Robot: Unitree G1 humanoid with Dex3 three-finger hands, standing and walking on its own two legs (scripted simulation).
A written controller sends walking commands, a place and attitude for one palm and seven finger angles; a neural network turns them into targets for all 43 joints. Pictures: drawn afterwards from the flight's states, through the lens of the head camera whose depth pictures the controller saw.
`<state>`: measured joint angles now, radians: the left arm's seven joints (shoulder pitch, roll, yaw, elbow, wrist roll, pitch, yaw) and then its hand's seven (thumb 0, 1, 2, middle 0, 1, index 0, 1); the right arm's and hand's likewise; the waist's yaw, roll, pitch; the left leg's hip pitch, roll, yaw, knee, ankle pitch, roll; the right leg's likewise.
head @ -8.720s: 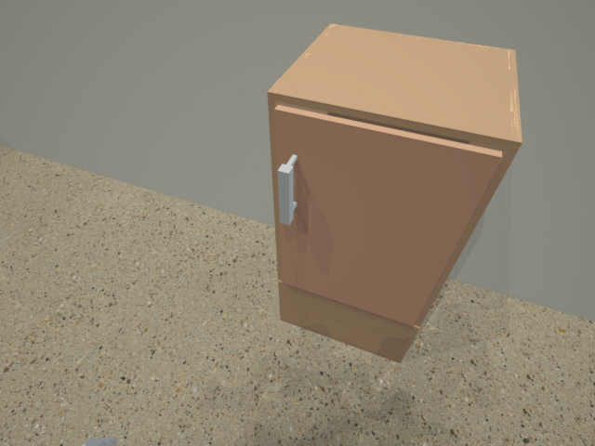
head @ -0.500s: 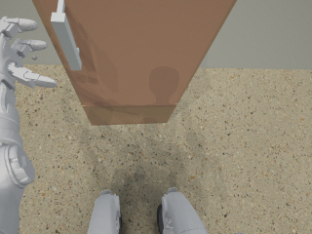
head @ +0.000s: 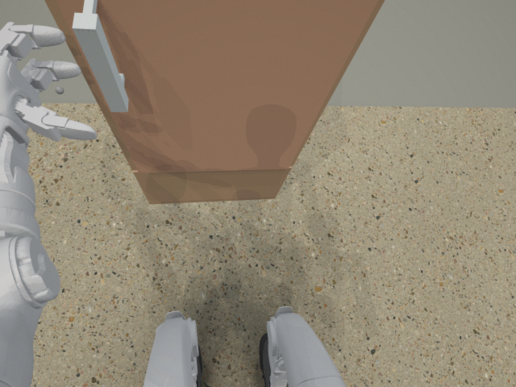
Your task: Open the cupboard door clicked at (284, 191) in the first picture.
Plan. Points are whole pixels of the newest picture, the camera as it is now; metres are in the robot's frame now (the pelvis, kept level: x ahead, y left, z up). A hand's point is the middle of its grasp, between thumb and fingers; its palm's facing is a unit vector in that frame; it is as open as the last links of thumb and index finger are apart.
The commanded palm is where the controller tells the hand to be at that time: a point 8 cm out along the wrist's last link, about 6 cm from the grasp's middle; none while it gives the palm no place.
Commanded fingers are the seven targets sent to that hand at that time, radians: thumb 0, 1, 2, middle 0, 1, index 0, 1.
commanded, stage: slide the fingers in behind the handle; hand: left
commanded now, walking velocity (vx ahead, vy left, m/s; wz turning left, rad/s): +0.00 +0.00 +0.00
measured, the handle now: (106, 58) +0.57 +0.18 +0.07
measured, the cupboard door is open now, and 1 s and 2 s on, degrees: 0 0 0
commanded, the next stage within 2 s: close the thumb around the handle in 1.42 s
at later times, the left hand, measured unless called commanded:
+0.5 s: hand (89, 93) +0.51 +0.20 +0.06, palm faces +0.01 -1.00 +0.00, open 14.0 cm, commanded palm +0.50 +0.23 +0.06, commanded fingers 0.00 -0.50 0.30 -0.30 -1.20 -0.30 -1.20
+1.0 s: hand (120, 91) +0.52 +0.16 +0.06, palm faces +0.02 -1.00 -0.01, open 13.9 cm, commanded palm +0.50 +0.20 +0.06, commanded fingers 0.00 -0.50 0.30 -0.30 -1.20 -0.30 -1.20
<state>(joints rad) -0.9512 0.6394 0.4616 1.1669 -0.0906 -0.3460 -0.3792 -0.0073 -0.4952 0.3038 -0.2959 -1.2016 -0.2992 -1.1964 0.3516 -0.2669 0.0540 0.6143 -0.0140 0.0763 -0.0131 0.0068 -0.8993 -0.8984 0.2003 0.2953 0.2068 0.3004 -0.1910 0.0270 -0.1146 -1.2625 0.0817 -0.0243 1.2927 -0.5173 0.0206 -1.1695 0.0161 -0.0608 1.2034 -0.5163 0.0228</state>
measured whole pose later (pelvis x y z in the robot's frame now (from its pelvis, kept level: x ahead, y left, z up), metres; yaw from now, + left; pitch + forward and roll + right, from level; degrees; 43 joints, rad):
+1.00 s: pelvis +0.00 -0.02 +0.00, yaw +1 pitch +26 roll -3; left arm -0.92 0.45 0.37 1.15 -0.07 -0.43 -0.19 -0.01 -0.49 0.30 -0.30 -1.20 -0.30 -1.21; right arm 0.36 -0.25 0.03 0.63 -0.03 0.08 0.02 0.01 -0.90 -0.90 0.20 0.30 0.21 0.30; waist -0.18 0.04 -0.13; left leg -1.21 0.08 -0.02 1.26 -0.51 0.00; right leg -1.14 0.01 -0.05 1.21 -0.53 0.00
